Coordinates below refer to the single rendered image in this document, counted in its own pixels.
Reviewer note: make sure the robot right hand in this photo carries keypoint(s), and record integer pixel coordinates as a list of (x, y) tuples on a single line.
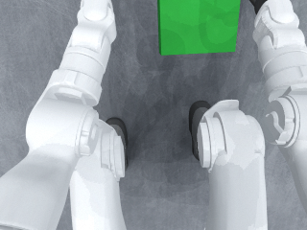
[(257, 4)]

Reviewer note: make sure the robot left upper arm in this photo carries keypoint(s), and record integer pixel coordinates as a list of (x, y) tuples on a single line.
[(33, 193)]

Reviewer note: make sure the robot left forearm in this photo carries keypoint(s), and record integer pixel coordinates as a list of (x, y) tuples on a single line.
[(78, 79)]

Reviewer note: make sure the left robot foot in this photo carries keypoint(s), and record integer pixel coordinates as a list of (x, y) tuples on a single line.
[(121, 131)]

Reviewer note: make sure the carton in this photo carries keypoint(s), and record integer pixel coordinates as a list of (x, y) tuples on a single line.
[(187, 27)]

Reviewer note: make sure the robot right forearm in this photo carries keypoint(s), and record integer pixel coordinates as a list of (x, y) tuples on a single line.
[(282, 51)]

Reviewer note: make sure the robot right upper arm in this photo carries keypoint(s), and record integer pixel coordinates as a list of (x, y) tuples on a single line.
[(285, 125)]

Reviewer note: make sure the robot foot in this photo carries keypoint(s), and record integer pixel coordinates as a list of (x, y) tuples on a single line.
[(196, 112), (121, 131)]

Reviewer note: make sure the right robot foot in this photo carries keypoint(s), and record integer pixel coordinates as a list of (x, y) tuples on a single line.
[(196, 112)]

